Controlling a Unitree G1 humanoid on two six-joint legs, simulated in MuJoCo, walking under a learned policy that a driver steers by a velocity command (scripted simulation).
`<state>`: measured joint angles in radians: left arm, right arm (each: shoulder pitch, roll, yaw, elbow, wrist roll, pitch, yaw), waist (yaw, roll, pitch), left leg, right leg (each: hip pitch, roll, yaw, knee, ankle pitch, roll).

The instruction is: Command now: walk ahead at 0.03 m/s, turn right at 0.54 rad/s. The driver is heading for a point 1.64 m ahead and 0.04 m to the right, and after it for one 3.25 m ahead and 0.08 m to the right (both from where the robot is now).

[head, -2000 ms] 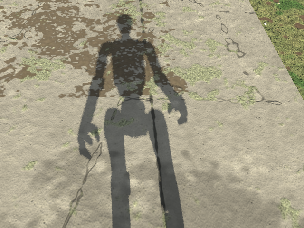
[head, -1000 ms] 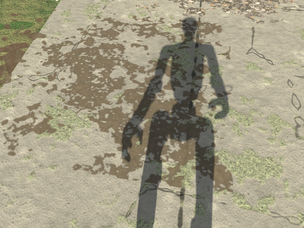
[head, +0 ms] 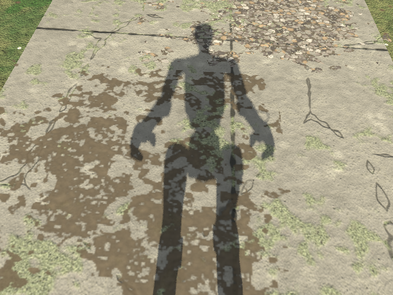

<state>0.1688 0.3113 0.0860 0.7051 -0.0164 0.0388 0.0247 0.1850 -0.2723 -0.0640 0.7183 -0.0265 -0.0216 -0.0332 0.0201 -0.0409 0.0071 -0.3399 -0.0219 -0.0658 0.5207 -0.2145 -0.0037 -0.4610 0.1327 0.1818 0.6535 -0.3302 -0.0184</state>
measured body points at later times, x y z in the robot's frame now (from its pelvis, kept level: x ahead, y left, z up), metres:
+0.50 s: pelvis +0.00 -0.03 +0.01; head +0.02 -0.05 +0.45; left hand +0.22 +0.18 -0.08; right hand +0.06 -0.33 -0.12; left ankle +0.01 +0.12 -0.69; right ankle -0.02 -0.13 -0.73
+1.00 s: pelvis +0.12 -0.01 +0.02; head +0.14 +0.01 +0.46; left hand +0.32 +0.22 -0.10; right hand +0.08 -0.28 -0.10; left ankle +0.07 +0.09 -0.73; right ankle +0.16 -0.19 -0.66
